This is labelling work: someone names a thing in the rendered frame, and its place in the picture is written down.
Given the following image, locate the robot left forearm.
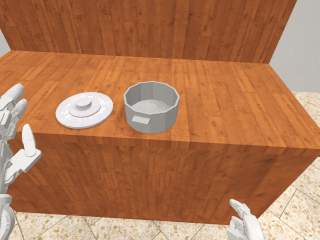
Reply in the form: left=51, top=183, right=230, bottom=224
left=0, top=194, right=15, bottom=240

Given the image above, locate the left robot hand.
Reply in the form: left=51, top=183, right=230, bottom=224
left=0, top=83, right=42, bottom=194

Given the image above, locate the lid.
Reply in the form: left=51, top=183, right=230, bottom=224
left=55, top=92, right=114, bottom=129

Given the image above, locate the pot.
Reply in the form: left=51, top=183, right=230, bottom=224
left=123, top=81, right=180, bottom=134

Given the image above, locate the knob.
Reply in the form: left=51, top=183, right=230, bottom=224
left=75, top=97, right=92, bottom=109

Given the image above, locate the right robot hand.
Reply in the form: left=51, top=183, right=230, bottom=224
left=227, top=199, right=266, bottom=240

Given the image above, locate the table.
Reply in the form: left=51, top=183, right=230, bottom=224
left=0, top=0, right=320, bottom=225

